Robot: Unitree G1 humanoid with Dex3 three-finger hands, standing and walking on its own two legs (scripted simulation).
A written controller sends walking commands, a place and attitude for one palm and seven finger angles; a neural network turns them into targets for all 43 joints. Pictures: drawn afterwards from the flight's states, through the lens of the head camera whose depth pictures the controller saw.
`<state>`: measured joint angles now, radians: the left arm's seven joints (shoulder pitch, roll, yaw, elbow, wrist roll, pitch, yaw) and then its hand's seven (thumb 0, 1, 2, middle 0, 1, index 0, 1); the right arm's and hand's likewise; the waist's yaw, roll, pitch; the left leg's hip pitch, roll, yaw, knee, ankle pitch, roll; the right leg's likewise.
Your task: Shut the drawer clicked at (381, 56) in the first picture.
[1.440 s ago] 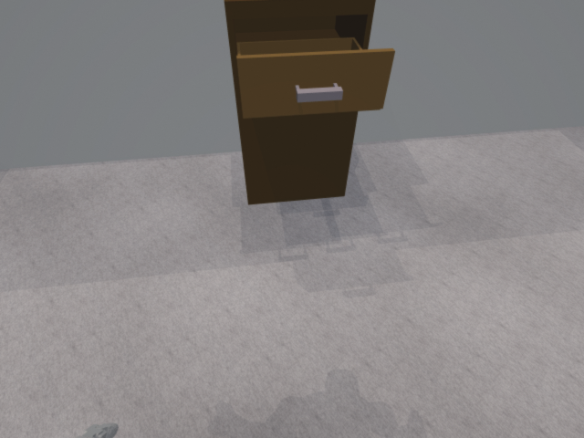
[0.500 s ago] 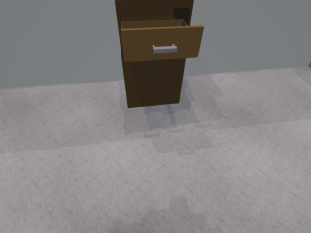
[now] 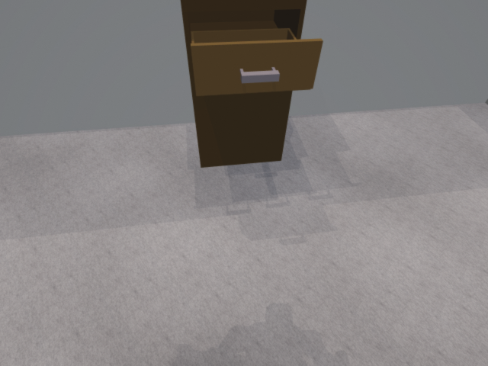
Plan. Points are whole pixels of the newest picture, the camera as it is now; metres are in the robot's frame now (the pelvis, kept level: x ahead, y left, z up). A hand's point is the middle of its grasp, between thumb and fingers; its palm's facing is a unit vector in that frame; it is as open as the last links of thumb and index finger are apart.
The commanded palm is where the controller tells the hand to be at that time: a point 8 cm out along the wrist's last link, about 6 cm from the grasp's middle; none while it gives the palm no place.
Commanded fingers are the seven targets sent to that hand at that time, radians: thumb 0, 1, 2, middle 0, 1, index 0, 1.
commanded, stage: walk to a spot facing it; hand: left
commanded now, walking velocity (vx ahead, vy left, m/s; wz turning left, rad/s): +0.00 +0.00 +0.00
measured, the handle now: (258, 73) +1.02 +0.01 -0.02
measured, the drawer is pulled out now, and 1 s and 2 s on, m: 0.30 0.30 0.30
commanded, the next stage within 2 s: none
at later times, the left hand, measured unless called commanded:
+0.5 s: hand out of the picture +0.06 +0.19 -0.18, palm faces -0.15 -0.95 -0.26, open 7.4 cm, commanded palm none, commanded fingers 0.00 0.90 0.90 -0.20 -0.30 -0.20 -0.30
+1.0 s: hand out of the picture +0.12 +0.17 -0.17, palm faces -0.25 -0.95 -0.21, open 7.4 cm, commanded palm none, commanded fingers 0.00 0.90 0.90 -0.20 -0.30 -0.20 -0.30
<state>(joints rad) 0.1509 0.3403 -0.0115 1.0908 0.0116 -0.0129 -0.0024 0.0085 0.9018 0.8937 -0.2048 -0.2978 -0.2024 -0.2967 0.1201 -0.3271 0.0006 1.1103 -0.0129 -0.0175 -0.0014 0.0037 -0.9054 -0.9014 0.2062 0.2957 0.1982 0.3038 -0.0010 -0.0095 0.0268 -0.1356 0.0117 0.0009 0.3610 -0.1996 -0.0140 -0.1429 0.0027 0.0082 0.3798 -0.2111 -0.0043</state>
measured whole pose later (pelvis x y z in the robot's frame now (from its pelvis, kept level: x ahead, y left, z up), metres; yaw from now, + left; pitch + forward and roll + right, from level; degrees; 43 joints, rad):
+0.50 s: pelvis +0.00 -0.02 -0.03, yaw -11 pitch -2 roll +2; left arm 0.29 0.24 0.03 0.98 0.03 0.05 -0.03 0.01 0.90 0.89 -0.20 -0.30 -0.20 -0.30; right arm 0.19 -0.24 -0.04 0.99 -0.02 0.02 0.00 0.00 -0.90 -0.90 0.21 0.30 0.20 0.30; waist 0.04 0.02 0.05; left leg -0.20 0.11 0.17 0.65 -0.40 -0.04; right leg -0.29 0.02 -0.02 0.70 -0.38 -0.02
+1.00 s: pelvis +0.15 -0.02 -0.01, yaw -24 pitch +1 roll -1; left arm 0.52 0.15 0.04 1.04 0.03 -0.06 0.02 0.01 0.90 0.89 -0.21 -0.30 -0.20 -0.30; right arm 0.08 -0.18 -0.06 0.91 -0.02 0.00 0.02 0.01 -0.91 -0.90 0.20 0.29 0.19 0.30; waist 0.10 0.01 0.01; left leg -0.56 0.07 0.03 0.83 -0.25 -0.06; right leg 0.02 0.07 0.20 0.33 -0.36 -0.04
